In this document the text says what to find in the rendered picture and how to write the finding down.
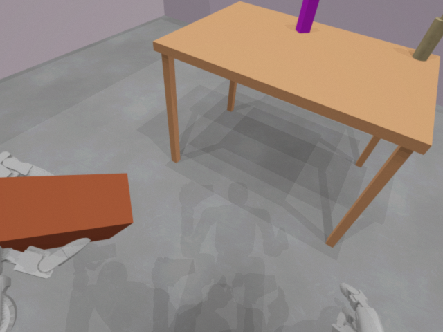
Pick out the robot left forearm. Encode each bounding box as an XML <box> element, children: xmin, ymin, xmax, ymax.
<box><xmin>0</xmin><ymin>275</ymin><xmax>17</xmax><ymax>332</ymax></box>

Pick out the table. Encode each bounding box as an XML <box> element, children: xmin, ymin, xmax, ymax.
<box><xmin>153</xmin><ymin>1</ymin><xmax>440</xmax><ymax>248</ymax></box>

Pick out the sponge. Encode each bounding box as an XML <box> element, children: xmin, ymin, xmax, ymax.
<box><xmin>0</xmin><ymin>173</ymin><xmax>133</xmax><ymax>252</ymax></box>

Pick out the robot left hand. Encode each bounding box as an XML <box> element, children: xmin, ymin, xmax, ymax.
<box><xmin>0</xmin><ymin>151</ymin><xmax>91</xmax><ymax>279</ymax></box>

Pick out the robot right hand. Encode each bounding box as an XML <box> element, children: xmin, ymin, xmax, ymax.
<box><xmin>332</xmin><ymin>282</ymin><xmax>384</xmax><ymax>332</ymax></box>

